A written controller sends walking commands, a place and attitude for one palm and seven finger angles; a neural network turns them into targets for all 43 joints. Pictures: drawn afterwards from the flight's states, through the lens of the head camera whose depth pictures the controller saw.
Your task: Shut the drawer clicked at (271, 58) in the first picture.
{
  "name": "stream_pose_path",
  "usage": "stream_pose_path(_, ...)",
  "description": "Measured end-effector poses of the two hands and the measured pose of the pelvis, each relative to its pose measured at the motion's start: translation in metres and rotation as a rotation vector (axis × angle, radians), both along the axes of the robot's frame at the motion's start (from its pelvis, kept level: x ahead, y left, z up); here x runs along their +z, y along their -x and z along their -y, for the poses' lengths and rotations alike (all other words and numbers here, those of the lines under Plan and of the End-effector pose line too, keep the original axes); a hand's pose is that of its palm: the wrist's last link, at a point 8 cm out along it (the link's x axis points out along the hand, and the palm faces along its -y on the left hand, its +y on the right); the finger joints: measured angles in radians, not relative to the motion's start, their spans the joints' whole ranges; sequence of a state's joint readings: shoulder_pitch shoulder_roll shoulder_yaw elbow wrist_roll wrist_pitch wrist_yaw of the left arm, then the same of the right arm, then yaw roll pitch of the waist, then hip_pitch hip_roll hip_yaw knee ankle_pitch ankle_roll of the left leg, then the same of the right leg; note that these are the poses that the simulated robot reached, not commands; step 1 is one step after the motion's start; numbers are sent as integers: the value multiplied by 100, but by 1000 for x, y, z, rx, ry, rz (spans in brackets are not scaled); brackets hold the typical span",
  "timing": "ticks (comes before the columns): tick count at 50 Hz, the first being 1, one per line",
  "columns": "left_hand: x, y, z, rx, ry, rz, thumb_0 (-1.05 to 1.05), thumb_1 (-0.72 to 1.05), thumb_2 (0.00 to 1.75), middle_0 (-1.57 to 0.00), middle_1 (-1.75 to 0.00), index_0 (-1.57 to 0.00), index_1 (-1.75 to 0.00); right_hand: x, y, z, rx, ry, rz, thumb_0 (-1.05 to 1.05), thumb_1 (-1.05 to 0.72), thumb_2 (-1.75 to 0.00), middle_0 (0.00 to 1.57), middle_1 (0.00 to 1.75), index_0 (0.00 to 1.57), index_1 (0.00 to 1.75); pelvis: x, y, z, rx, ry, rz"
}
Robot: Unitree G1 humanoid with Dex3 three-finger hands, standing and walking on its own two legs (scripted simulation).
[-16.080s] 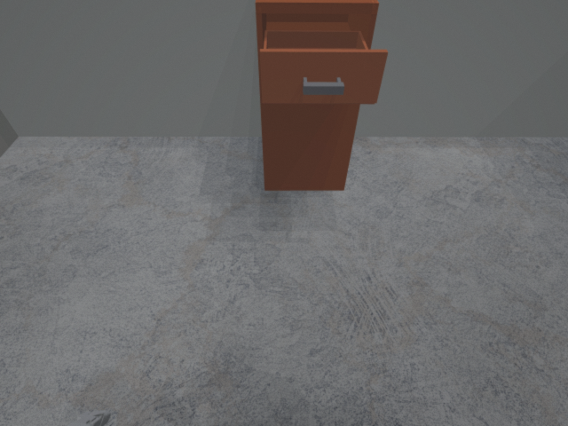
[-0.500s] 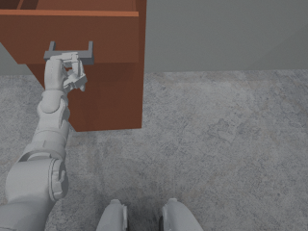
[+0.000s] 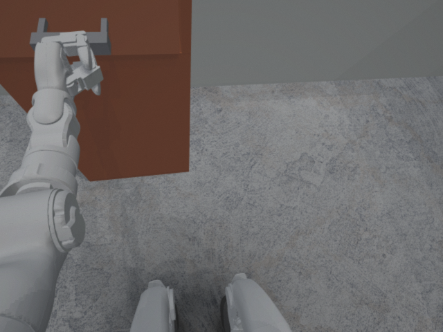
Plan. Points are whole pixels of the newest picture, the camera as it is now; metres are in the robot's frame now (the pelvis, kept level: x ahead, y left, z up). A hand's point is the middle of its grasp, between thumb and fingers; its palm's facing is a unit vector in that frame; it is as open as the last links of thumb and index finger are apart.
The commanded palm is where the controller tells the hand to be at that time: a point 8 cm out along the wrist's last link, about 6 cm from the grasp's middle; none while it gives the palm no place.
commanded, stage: push the drawer shut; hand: left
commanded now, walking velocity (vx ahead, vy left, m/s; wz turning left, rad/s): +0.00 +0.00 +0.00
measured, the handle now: (73, 34) +0.63 +0.19 +0.08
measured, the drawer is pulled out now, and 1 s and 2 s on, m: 0.01 0.00 0.00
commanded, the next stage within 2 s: pull the fist back off the drawer in 0.28 s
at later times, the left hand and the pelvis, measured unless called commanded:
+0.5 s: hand (90, 64) +0.56 +0.16 +0.08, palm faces +0.03 -1.00 -0.06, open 3.1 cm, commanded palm +0.58 +0.18 +0.08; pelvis -0.02 +0.00 -0.01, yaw +0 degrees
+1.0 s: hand (97, 70) +0.55 +0.15 +0.08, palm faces +0.04 -1.00 -0.03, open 3.2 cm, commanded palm +0.52 +0.19 +0.08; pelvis +0.00 +0.01 +0.00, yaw -1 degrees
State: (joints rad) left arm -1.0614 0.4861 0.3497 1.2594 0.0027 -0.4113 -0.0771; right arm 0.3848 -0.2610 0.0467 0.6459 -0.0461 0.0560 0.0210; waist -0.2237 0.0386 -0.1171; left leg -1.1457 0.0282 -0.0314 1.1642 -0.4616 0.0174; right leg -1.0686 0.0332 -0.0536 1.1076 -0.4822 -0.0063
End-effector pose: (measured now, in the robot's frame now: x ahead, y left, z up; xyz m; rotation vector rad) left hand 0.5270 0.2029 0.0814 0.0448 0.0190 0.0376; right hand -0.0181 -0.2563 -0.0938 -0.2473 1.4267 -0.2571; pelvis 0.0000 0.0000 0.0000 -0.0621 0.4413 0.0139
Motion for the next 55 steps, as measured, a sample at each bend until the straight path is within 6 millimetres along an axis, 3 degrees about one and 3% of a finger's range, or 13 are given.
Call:
stream_pose_path(20, -1, -11, -10, 0, -12, -13, 0, 65, 99, -140, -160, -140, -160, 1, 23, -3, 6, 34, -38, 0, -90, -90, 21, 30, 20, 30, -9, 12, -1, 18, 23, -34)
stream_pose_path(38, -1, -10, -8, -8, 2, -11, 1, 70, 95, -140, -160, -140, -160, 0, 34, -12, 7, 15, -36, 0, -90, -90, 21, 30, 20, 30, -11, 19, -7, 9, 24, -33)
stream_pose_path(46, -1, -5, -2, 0, 19, 5, 2, 80, 92, -140, -160, -140, -160, 2, 23, -17, -19, -21, -29, 1, -90, -90, 21, 30, 20, 30, -3, 8, -9, -10, 13, -16)
stream_pose_path(55, -3, 5, 1, 11, 15, 0, 2, 88, 90, -140, -160, -140, -160, 7, -12, -14, -26, -48, 10, 1, -90, -90, 21, 30, 20, 30, 10, -14, -7, -21, -3, 14)
